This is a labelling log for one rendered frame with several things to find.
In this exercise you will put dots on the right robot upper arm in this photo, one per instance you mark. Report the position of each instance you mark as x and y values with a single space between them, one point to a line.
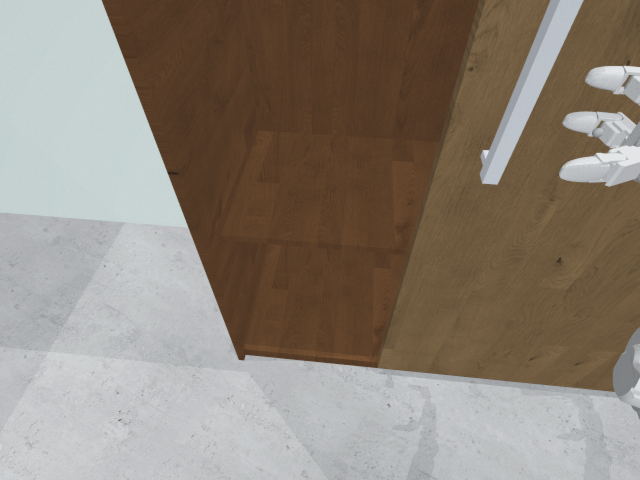
626 373

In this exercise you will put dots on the handle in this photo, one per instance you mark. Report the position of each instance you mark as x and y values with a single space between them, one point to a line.
547 44

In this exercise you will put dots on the robot right hand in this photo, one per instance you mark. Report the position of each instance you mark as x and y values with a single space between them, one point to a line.
622 163

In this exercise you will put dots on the wardrobe door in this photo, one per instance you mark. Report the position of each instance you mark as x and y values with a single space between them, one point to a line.
536 279

